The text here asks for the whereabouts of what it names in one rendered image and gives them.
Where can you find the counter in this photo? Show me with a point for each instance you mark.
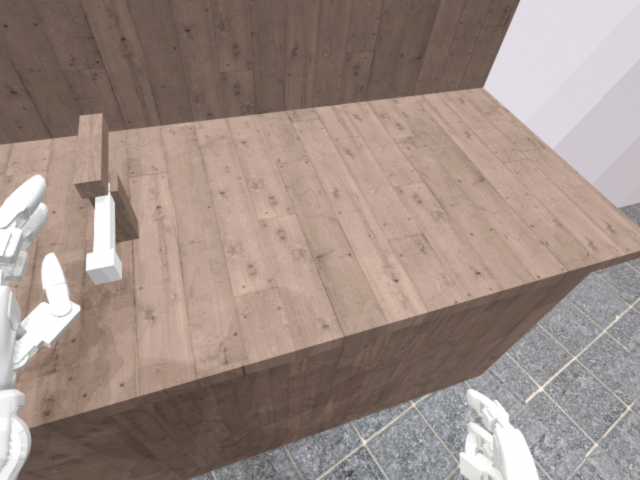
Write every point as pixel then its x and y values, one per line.
pixel 319 210

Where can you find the robot left hand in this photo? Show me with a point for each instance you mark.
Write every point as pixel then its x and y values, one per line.
pixel 22 217

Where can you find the tap lever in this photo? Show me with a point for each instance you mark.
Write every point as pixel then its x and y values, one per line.
pixel 104 265

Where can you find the robot right hand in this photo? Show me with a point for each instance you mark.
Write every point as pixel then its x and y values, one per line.
pixel 506 455

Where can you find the left robot forearm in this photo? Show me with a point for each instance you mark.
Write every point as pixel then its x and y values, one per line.
pixel 15 437

